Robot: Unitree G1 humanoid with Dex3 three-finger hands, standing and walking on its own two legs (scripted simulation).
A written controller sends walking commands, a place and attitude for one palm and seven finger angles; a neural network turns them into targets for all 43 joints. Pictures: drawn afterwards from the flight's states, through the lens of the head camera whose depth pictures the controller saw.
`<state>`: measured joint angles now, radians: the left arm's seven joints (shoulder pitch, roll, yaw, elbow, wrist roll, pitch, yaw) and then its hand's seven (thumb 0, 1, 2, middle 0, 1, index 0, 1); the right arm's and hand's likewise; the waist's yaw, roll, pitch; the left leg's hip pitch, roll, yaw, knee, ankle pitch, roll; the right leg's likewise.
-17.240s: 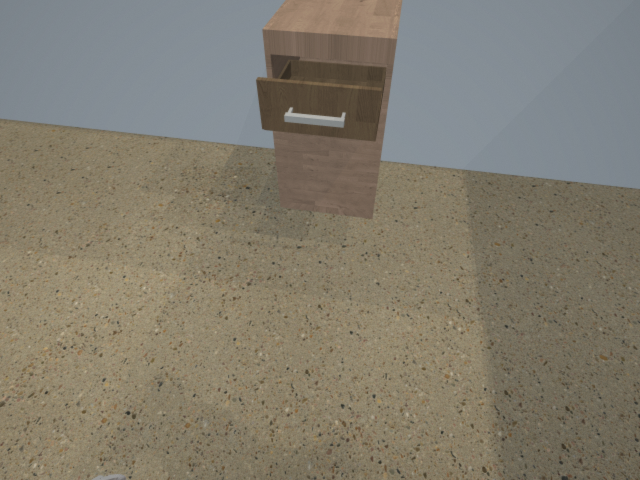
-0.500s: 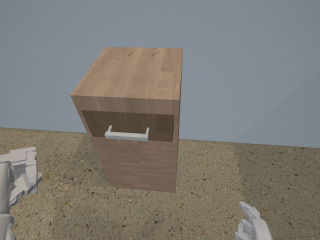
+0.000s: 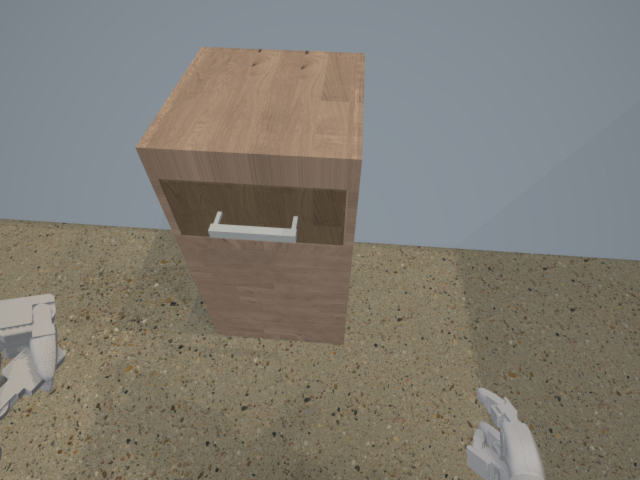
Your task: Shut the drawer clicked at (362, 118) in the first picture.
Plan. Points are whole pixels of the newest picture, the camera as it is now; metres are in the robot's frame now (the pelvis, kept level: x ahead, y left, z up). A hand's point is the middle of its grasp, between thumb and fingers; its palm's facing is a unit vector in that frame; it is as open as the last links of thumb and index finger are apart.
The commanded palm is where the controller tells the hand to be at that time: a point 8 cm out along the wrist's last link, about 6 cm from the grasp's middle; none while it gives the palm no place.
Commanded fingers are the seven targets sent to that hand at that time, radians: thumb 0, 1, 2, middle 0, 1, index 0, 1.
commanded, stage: step back with the hand held close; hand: left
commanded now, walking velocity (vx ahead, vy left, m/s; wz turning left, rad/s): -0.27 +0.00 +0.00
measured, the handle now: (255, 225) +0.63 +0.19 -0.15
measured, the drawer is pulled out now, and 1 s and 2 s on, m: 0.00 0.00 0.00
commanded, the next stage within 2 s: stop stepping back and stand still in 1.06 s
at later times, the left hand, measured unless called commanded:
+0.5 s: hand (35, 409) +0.15 +0.23 +0.17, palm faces +0.38 -0.80 -0.47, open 3.2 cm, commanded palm +0.07 +0.28 +0.18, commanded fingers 0.00 0.90 0.90 -1.40 -1.60 -1.40 -1.60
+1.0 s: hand out of the picture +0.06 +0.19 +0.17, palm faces +0.22 -0.82 -0.52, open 3.2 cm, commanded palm -0.01 +0.25 +0.18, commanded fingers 0.00 0.90 0.90 -1.40 -1.60 -1.40 -1.60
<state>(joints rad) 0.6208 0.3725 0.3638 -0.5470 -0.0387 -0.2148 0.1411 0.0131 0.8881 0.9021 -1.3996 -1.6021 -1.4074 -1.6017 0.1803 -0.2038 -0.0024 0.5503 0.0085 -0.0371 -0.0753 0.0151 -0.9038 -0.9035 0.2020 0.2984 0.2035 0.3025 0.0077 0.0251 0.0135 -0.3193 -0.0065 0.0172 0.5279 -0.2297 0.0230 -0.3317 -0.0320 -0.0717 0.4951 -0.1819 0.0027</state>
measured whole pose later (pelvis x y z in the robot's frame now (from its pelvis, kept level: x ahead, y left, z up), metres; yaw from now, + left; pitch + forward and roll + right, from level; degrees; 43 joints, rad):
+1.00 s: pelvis -0.14 -0.03 -0.01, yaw +0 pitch +3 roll -3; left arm 0.65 0.48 0.42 -0.67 -0.05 -0.33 0.08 0.01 0.88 0.90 -1.40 -1.60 -1.41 -1.60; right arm 0.15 -0.17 0.01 0.58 0.00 -0.05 -0.05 0.01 -0.90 -0.90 0.21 0.30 0.21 0.30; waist -0.03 0.00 0.02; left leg -0.51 0.06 -0.01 0.51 -0.05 0.00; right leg -0.18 0.11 0.02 0.48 -0.35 -0.03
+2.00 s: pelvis -0.23 -0.02 +0.00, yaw +1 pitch +0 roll -1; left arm 0.63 0.36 0.34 -0.56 -0.03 -0.21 0.14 0.01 0.89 0.90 -1.40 -1.60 -1.41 -1.60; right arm 0.24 -0.20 0.01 0.64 0.00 -0.11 -0.07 0.02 -0.90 -0.90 0.20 0.30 0.20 0.30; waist -0.01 0.00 -0.02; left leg -0.31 0.03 0.00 0.53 -0.22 0.00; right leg -0.20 0.05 -0.05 0.48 -0.28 -0.04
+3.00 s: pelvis -0.24 +0.00 +0.01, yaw +2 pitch -1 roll +0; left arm 0.35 0.20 0.01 1.15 0.01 0.02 0.02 0.01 0.91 0.90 -0.52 -0.68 -0.53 -0.67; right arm 0.32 -0.14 0.01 1.12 -0.01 0.02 -0.03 0.01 -0.91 -0.90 0.20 0.30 0.20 0.30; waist 0.01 0.01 0.07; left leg -0.24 -0.01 -0.01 0.42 -0.16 0.02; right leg -0.14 0.01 -0.06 0.41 -0.25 -0.02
